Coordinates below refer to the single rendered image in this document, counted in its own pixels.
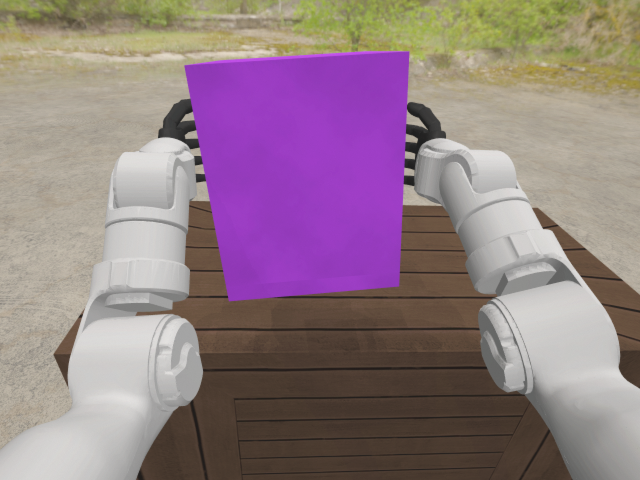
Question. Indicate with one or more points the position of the pedestal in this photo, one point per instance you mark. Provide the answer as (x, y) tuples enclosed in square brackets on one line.
[(374, 384)]

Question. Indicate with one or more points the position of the robot right forearm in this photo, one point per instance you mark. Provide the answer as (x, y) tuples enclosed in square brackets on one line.
[(508, 250)]

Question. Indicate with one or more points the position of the robot left hand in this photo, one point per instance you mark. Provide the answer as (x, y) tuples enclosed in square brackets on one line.
[(174, 128)]

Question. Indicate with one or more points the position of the robot right hand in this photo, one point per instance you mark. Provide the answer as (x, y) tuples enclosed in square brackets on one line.
[(434, 131)]

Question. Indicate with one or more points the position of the robot left forearm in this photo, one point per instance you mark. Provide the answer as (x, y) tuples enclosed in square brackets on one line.
[(143, 264)]

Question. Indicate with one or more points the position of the robot left upper arm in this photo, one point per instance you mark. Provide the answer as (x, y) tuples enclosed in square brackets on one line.
[(127, 376)]

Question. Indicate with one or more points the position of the robot right upper arm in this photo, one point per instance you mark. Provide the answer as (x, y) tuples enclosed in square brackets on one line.
[(554, 345)]

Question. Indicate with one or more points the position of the carton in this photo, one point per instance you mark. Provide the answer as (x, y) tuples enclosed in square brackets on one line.
[(304, 163)]

